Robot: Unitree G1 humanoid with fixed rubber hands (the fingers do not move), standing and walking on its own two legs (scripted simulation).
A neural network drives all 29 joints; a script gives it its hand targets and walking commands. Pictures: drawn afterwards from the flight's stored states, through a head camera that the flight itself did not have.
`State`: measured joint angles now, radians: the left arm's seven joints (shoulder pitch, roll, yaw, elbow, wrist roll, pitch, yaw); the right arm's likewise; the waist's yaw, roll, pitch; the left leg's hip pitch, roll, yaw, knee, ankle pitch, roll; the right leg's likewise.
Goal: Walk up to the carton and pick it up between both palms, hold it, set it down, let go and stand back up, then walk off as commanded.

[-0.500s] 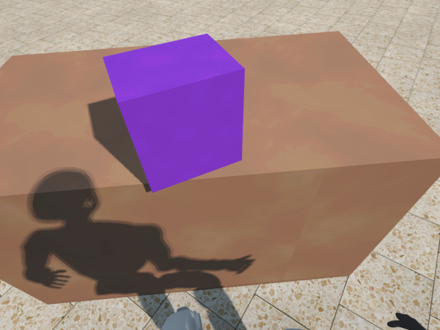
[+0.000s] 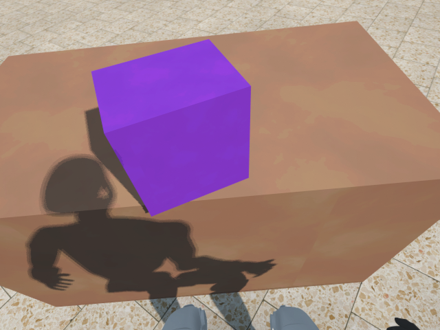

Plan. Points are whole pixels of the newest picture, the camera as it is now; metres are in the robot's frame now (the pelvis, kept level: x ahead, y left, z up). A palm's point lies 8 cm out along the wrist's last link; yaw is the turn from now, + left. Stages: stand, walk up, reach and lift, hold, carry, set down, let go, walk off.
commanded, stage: walk up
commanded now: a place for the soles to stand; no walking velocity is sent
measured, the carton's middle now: (179, 130) +0.44 +0.08 +0.13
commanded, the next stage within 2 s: none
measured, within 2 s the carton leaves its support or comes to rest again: neither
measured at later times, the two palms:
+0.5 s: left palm out of the picture +0.11 +0.37 -0.08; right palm out of the picture +0.12 -0.29 -0.09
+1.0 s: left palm out of the picture +0.11 +0.38 -0.09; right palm out of the picture +0.12 -0.28 -0.09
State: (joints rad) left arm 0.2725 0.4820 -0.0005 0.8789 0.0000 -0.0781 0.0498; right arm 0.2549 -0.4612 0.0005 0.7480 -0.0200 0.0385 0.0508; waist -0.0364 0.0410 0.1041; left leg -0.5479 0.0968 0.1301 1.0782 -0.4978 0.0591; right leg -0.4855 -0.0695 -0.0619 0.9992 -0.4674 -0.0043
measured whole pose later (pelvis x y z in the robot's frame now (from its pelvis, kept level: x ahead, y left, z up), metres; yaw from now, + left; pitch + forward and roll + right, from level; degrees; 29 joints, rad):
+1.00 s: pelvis +0.04 +0.04 +0.00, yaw +0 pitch -3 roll -2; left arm 0.27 0.47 0.00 0.88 0.00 -0.06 0.06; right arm 0.23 -0.47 0.00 0.75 -0.02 0.02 0.05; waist -0.04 0.05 0.10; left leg -0.49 0.08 0.13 1.05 -0.51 0.05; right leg -0.48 -0.07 -0.04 1.09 -0.55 -0.01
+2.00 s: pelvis +0.07 +0.05 +0.00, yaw -1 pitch -3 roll -2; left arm 0.27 0.48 0.00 0.88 0.00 -0.06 0.06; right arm 0.23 -0.48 0.00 0.75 -0.02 0.02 0.05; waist -0.04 0.05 0.12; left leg -0.48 0.08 0.14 1.05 -0.52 0.06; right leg -0.48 -0.07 -0.04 1.04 -0.53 -0.02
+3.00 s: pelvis +0.10 +0.06 +0.00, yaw -1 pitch -3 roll -1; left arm 0.27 0.47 0.00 0.88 0.00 -0.08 0.06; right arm 0.21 -0.47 0.00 0.75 -0.02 0.04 0.05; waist -0.04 0.05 0.12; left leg -0.48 0.09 0.14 1.07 -0.54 0.06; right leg -0.47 -0.07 -0.04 1.00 -0.48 0.01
